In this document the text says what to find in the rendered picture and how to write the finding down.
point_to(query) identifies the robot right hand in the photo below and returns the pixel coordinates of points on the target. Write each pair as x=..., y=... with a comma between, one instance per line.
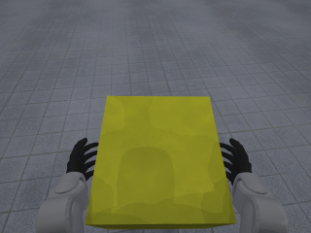
x=239, y=159

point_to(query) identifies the robot left forearm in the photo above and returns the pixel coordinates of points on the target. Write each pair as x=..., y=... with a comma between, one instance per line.
x=63, y=211

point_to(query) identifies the robot left hand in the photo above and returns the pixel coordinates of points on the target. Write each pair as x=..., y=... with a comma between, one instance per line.
x=77, y=159

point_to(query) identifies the carton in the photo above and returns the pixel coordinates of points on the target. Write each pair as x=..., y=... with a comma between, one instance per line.
x=159, y=165

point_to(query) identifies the robot right forearm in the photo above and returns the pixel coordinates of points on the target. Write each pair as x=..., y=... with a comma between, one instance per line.
x=260, y=212

